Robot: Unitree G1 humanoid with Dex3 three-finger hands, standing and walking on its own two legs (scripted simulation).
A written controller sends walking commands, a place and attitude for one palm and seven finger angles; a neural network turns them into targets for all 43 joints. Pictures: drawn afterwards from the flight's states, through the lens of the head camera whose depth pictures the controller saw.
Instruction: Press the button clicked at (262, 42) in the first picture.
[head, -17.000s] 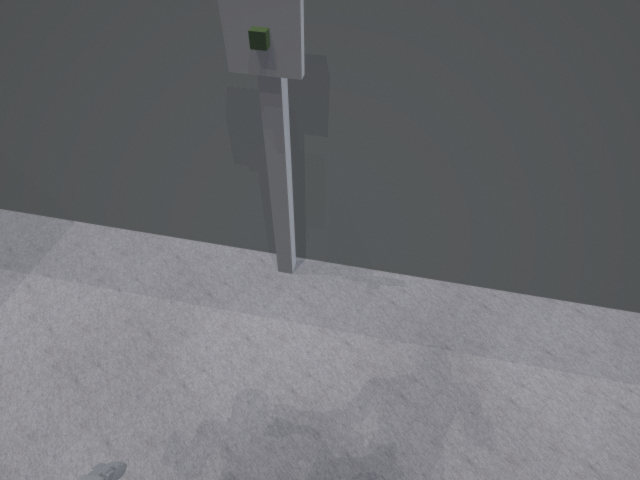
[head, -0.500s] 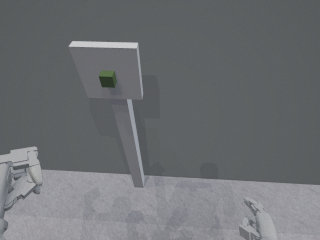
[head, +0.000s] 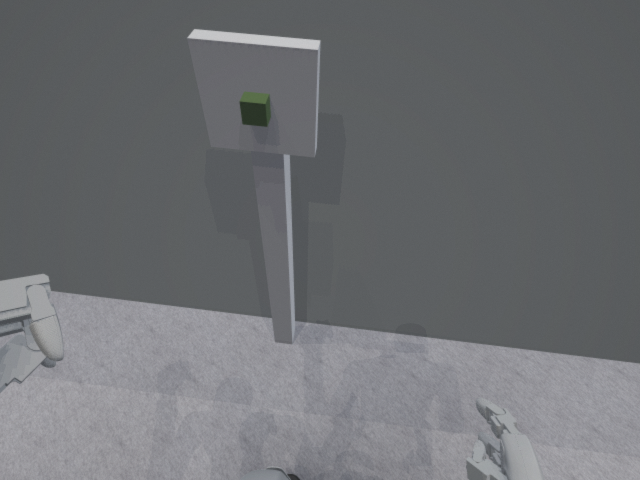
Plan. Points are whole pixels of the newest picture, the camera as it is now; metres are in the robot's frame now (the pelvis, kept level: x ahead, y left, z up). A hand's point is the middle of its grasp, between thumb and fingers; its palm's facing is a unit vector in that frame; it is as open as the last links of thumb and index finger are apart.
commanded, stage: step back with the hand held close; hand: left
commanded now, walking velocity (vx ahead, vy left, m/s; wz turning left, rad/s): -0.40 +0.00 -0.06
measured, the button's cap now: (256, 108) +0.59 +0.14 +0.15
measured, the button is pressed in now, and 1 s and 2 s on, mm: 0 0 0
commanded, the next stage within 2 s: stop stepping back and stand still in 0.46 s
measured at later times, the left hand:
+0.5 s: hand (14, 422) +0.13 +0.23 +0.19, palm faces +0.24 -0.86 -0.46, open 3.1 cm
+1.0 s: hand out of the picture +0.03 +0.24 +0.18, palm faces +0.29 -0.85 -0.43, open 3.1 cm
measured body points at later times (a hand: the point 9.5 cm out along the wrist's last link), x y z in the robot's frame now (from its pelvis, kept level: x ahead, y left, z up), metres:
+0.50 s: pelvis -0.09 +0.01 +0.01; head -0.05 +0.04 +0.46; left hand +0.11 +0.27 +0.21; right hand +0.09 -0.21 -0.06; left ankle +0.06 +0.09 -0.73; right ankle -0.18 -0.11 -0.73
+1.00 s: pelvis -0.17 +0.02 +0.01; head -0.19 +0.04 +0.46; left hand +0.01 +0.29 +0.20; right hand -0.04 -0.23 -0.06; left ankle -0.06 +0.10 -0.72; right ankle -0.18 -0.10 -0.73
